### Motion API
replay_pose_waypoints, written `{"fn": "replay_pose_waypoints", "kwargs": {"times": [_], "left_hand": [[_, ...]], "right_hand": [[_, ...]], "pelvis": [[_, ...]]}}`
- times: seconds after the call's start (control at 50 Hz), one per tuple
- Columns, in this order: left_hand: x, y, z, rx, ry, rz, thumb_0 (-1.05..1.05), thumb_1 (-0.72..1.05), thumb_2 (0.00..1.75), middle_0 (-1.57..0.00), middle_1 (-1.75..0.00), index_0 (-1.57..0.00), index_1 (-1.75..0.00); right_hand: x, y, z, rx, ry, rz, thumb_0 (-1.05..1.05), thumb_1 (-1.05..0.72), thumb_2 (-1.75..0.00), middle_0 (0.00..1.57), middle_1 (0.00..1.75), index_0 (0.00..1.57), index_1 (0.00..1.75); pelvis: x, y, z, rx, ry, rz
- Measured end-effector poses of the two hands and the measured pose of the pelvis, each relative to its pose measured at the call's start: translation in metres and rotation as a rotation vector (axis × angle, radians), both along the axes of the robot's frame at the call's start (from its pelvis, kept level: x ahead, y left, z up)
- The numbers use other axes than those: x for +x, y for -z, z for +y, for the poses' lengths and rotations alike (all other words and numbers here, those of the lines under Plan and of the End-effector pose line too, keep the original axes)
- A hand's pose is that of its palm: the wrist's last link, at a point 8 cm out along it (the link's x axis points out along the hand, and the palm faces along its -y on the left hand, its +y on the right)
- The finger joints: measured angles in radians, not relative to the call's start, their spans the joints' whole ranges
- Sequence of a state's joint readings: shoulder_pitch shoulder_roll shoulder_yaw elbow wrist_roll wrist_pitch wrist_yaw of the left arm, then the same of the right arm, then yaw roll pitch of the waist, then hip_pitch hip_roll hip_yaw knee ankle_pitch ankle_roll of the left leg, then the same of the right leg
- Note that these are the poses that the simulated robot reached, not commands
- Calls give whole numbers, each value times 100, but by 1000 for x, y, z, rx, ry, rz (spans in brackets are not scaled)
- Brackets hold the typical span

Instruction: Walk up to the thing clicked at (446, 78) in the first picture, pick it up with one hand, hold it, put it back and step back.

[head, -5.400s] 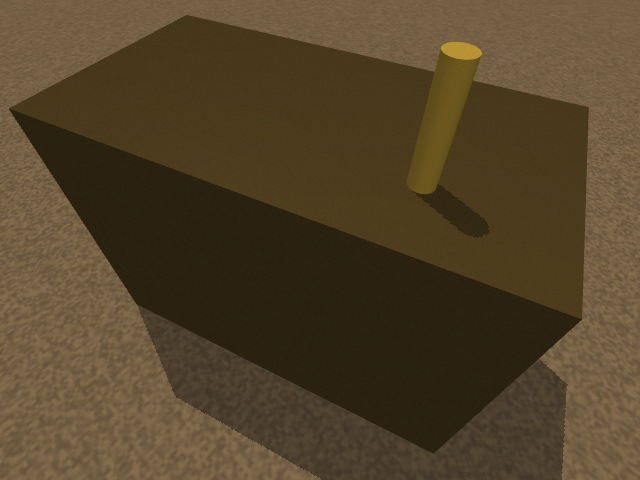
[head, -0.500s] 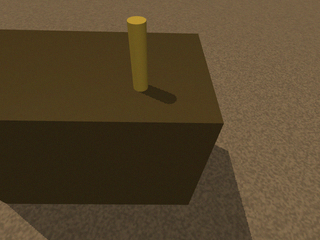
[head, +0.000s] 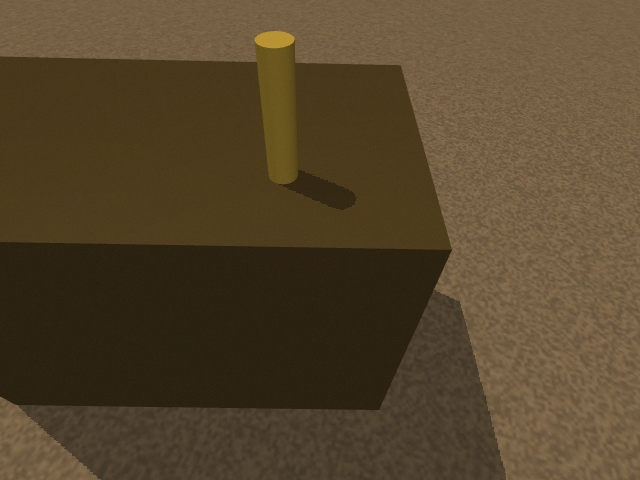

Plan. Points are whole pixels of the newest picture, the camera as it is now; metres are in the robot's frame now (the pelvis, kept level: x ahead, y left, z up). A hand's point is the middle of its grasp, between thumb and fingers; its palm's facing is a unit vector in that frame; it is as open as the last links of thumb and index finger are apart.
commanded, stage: stand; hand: left
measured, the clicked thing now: (279, 116) +0.59 +0.05 +0.13
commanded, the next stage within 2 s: walk up in 0.50 s
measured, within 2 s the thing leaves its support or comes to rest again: neither
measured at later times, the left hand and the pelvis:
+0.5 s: hand out of the picture +0.08 +0.25 -0.16, palm faces -0.04 -0.94 -0.34, open 7.4 cm; pelvis +0.00 +0.00 +0.00, yaw +0 degrees
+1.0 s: hand out of the picture +0.10 +0.12 -0.18, palm faces -0.19 -0.93 -0.32, open 7.4 cm; pelvis -0.02 -0.12 -0.03, yaw -8 degrees
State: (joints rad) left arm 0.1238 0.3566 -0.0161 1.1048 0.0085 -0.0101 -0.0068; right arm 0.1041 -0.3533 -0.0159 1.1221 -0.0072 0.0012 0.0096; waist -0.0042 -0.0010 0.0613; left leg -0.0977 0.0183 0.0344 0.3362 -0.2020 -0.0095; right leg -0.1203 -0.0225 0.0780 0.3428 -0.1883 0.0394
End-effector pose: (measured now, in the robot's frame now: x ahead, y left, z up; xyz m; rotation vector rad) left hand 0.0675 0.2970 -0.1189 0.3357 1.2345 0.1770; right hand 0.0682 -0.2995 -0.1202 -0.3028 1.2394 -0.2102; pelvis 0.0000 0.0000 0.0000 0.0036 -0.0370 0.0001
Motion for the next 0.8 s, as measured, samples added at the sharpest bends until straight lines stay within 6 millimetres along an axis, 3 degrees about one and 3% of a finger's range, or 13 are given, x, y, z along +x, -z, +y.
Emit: {"fn": "replay_pose_waypoints", "kwargs": {"times": [0.54, 0.6, 0.68, 0.8], "left_hand": [[7, 1, 0, -6, 15, 4, 1, 90, 90, -20, -29, -20, -30], [13, 0, 3, 8, 33, 20, 1, 90, 90, -20, -29, -20, -30], [24, -1, -2, 21, 57, 1, 1, 90, 90, -20, -29, -20, -30], [38, 7, -40, 32, 132, -15, 1, 90, 90, -20, -29, -20, -30]], "right_hand": [[2, -3, -7, -23, 21, -28, 1, -91, -89, 20, 30, 21, 30], [-11, -11, -26, -81, 57, -67, 1, -90, -89, 21, 31, 21, 30], [-38, -22, -69, -181, 86, -52, 0, -90, -89, 21, 31, 22, 30], [-71, -25, -149, -287, 111, -19, 1, -90, -89, 21, 31, 21, 30]], "pelvis": [[2, 1, -4, 6, 13, 5], [-4, 4, -14, 9, 38, 4], [-9, 9, -35, 11, 72, -2], [-12, 28, -78, 11, 129, -8]]}}
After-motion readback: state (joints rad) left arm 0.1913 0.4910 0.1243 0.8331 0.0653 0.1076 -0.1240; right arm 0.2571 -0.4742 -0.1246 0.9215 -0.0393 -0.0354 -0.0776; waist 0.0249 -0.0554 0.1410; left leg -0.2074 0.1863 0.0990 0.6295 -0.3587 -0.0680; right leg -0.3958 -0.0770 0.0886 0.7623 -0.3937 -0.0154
